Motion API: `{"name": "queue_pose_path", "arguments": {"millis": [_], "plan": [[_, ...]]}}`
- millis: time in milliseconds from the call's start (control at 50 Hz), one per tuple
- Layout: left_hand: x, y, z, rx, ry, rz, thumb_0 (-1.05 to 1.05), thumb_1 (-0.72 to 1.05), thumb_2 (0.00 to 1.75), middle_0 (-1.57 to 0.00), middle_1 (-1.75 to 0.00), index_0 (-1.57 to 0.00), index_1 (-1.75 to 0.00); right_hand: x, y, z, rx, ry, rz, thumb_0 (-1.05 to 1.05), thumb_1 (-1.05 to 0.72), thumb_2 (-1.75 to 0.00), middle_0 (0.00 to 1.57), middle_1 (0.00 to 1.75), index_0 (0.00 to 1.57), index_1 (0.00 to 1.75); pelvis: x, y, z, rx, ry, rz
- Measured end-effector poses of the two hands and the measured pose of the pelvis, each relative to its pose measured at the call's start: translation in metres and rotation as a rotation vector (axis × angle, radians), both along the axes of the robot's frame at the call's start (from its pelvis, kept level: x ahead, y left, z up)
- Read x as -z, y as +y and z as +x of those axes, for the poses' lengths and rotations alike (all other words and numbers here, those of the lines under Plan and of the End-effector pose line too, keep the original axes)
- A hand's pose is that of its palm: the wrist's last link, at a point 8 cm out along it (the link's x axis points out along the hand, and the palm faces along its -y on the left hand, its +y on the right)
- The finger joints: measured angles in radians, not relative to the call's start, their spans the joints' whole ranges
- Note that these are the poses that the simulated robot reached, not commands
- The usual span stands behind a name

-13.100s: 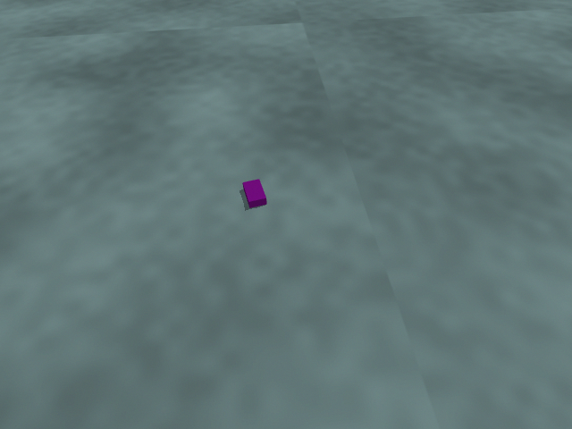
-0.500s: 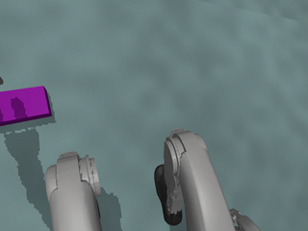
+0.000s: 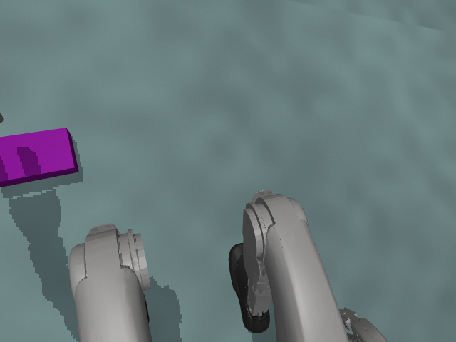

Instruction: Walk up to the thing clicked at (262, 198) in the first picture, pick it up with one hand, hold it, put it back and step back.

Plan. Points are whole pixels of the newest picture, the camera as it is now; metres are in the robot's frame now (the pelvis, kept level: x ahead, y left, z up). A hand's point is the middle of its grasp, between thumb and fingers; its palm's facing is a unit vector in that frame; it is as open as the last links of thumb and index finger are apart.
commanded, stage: rise first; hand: left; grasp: from above
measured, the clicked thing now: (32, 157) +0.48 +0.31 -0.30
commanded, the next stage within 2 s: approach in 0.24 s
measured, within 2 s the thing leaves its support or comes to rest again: neither
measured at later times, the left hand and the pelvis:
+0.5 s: hand out of the picture +0.44 +0.34 -0.17, palm faces -0.45 -0.08 -0.89, open 14.2 cm; pelvis +0.00 +0.00 +0.00, yaw +1 degrees
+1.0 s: hand (14, 141) +0.48 +0.31 -0.19, palm faces -0.44 -0.08 -0.89, open 14.1 cm; pelvis +0.00 +0.00 +0.00, yaw -1 degrees
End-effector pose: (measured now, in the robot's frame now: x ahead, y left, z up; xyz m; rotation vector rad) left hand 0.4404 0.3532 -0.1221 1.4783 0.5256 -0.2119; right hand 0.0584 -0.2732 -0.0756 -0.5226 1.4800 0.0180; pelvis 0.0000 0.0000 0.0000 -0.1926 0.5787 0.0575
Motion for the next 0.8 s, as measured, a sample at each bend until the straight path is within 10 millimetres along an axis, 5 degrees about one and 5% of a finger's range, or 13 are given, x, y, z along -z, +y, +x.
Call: {"name": "queue_pose_path", "arguments": {"millis": [460,800], "plan": [[-0.006,-0.005,0.004,0.017,0.002,0.013,0.00,-0.57,1.05,-0.08,-1.04,-0.07,-1.05,-0.002,0.004,-0.002,0.016,-0.014,0.011,0.00,-0.91,-0.90,0.20,0.30,0.20,0.30,-0.003,0.001,-0.001,-0.007,0.007,0.002],[0.001,-0.072,0.056,0.078,-0.054,-0.004,0.00,-0.55,1.03,-0.08,-1.06,-0.08,-1.07,-0.013,-0.001,-0.035,0.046,-0.007,-0.012,0.00,-0.90,-0.90,0.20,0.30,0.20,0.30,0.001,-0.003,-0.002,0.013,0.011,0.006]]}}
